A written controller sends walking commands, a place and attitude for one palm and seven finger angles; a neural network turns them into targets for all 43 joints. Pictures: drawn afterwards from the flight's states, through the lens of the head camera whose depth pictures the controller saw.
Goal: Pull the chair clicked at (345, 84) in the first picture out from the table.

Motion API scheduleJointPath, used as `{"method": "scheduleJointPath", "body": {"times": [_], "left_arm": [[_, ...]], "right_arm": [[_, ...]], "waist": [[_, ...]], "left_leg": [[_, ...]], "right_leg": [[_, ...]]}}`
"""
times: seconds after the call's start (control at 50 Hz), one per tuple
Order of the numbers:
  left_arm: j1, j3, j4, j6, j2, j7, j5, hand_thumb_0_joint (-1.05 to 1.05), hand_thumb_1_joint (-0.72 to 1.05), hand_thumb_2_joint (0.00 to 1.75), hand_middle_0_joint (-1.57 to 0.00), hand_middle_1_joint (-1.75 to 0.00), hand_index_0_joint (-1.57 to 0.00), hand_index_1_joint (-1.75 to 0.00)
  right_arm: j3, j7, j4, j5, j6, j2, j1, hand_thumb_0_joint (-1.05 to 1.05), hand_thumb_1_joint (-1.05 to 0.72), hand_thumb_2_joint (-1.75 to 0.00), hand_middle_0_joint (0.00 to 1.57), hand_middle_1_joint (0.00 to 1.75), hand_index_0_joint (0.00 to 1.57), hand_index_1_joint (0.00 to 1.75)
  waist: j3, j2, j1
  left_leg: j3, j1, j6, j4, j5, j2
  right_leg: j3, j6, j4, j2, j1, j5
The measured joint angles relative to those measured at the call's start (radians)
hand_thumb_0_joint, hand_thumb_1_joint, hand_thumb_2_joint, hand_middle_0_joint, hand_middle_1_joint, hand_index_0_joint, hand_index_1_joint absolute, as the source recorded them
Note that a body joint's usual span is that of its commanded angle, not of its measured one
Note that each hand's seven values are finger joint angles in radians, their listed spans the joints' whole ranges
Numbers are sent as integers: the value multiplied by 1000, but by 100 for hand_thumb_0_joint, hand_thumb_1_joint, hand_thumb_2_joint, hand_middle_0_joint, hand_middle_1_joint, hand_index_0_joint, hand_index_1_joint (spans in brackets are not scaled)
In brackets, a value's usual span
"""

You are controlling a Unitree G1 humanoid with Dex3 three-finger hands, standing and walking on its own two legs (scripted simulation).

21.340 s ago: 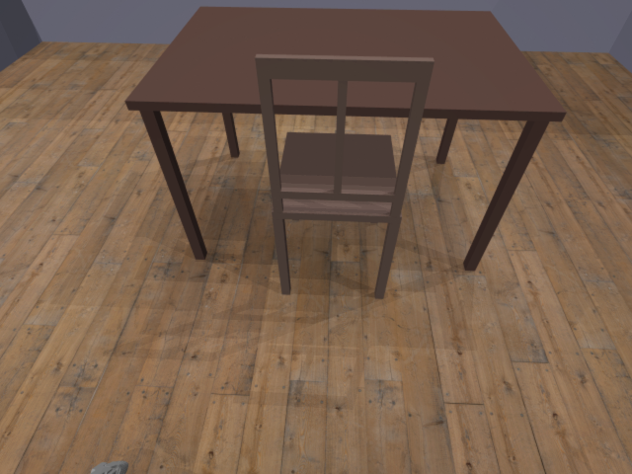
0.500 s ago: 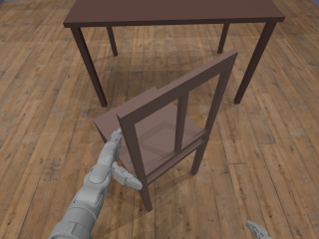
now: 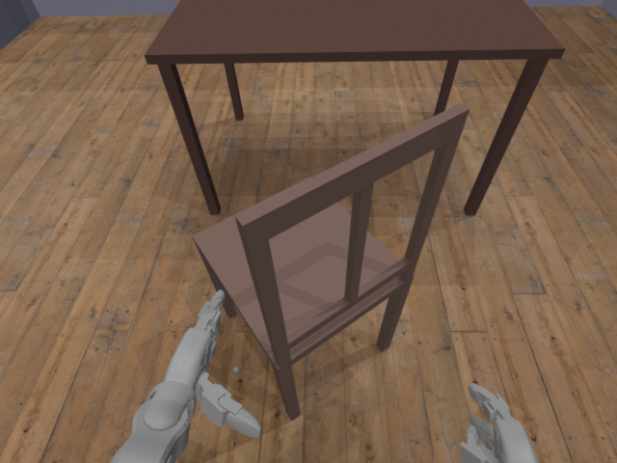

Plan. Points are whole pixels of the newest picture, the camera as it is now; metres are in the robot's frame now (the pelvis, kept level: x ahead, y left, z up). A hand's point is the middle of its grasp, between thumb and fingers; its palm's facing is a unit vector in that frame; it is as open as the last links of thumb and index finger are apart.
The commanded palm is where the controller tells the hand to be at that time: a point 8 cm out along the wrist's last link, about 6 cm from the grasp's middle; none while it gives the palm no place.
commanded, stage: draw the fingers out of the gap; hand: left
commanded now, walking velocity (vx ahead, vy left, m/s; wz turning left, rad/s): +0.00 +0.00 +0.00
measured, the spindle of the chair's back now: (356, 250) +0.47 -0.07 -0.05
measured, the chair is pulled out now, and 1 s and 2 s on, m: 0.60 0.60 0.60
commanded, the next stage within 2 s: draw the hand back to the body in 0.22 s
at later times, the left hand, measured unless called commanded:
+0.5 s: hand (212, 397) +0.20 +0.12 +0.03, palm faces +0.04 -1.00 +0.02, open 17.5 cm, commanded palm +0.17 +0.17 +0.03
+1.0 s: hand (127, 382) +0.20 +0.19 +0.09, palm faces +0.23 -0.93 -0.28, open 16.5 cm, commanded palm +0.16 +0.24 +0.11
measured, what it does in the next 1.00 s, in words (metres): stands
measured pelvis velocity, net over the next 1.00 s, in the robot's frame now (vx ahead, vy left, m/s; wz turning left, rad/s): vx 0.01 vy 0.00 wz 0.02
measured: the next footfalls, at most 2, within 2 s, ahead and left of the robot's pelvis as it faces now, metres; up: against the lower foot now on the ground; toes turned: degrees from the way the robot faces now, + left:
none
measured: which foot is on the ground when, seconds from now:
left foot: down 0.00-1.00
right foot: down 0.00-1.00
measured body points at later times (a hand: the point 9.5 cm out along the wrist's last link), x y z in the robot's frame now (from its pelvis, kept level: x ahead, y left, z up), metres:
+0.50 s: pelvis -0.01 +0.00 -0.02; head +0.02 -0.01 +0.43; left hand +0.19 +0.17 +0.04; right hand +0.16 -0.23 -0.09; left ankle -0.04 +0.14 -0.71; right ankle +0.02 -0.12 -0.71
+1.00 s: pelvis +0.01 +0.00 +0.00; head +0.02 -0.02 +0.45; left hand +0.18 +0.24 +0.11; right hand +0.19 -0.23 -0.08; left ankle -0.04 +0.14 -0.71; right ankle +0.02 -0.12 -0.71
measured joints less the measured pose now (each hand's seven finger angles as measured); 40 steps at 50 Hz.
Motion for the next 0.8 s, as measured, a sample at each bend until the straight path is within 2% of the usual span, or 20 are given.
{"method": "scheduleJointPath", "body": {"times": [0.14,0.36,0.4,0.46,0.5,0.56,0.6,0.64,0.68,0.74,0.8], "left_arm": [[124,-35,-106,26,-9,0,9,-1,-54,20,0,0,-1,0],[266,-60,-258,26,3,23,30,-2,-54,20,-1,0,-1,0],[293,-37,-287,-24,-17,22,-49,-2,-54,20,-1,0,-1,0],[328,-2,-347,-146,-48,28,-117,-2,-54,20,-1,0,-1,0],[334,22,-379,-238,-58,33,-136,-2,-54,20,-1,0,-1,0],[319,59,-397,-389,-59,33,-129,-2,-54,20,-1,0,-1,0],[306,81,-394,-440,-51,15,-115,-1,-55,20,0,0,0,0],[306,88,-391,-426,-35,-16,-114,-1,-55,20,0,0,0,0],[319,90,-395,-376,-14,-52,-127,-2,-55,20,0,0,0,0],[353,108,-422,-305,18,-80,-166,-2,-55,20,0,0,0,0],[385,156,-477,-293,36,-73,-211,-2,-55,20,-1,0,-1,0]], "right_arm": [[8,-4,-28,-4,-15,2,1,1,-90,-90,20,30,20,30],[14,-18,-46,-7,-42,10,16,1,-90,-90,20,30,20,30],[13,-22,-39,-8,-60,16,14,1,-90,-90,20,30,20,30],[7,-22,-20,-6,-96,29,19,1,-90,-90,20,30,20,30],[0,-15,-5,-7,-113,37,21,1,-90,-90,20,30,20,30],[-9,7,15,-11,-127,45,15,1,-90,-90,20,30,20,30],[-13,19,21,-9,-117,46,3,1,-90,-90,20,30,20,30],[-11,23,17,-3,-101,44,-5,1,-90,-90,20,30,20,30],[-7,14,10,4,-88,42,-7,1,-90,-90,20,30,20,30],[-1,-10,4,14,-88,43,-4,2,-90,-90,20,30,20,30],[-4,-29,10,22,-109,48,8,2,-90,-90,20,30,20,30]], "waist": [[-9,1,3],[-14,0,4],[-14,-2,2],[-16,-14,11],[-20,-20,19],[-27,-24,31],[-22,-21,36],[-13,-11,37],[-7,1,35],[-5,14,29],[-13,18,27]], "left_leg": [[-4,-13,2,30,-14,-4],[-16,-53,2,89,-37,-6],[-18,-66,1,104,-42,-4],[-20,-92,-2,132,-53,-1],[-24,-115,-4,155,-61,0],[-29,-168,-7,205,-77,2],[-29,-195,-7,236,-89,4],[-28,-203,-9,249,-95,5],[-25,-195,-8,244,-95,6],[-22,-161,-5,214,-88,6],[-25,-122,-5,176,-78,8]], "right_leg": [[-2,2,29,-6,-11,-15],[-10,2,77,-11,-41,-35],[-11,1,88,-10,-52,-38],[-11,-1,112,-9,-77,-46],[-14,-3,131,-9,-97,-53],[-15,-7,177,-10,-149,-68],[-13,-8,205,-9,-176,-77],[-11,-7,217,-8,-184,-80],[-8,-6,213,-7,-177,-80],[-7,-4,186,-5,-146,-75],[-13,-4,149,-2,-105,-67]]}}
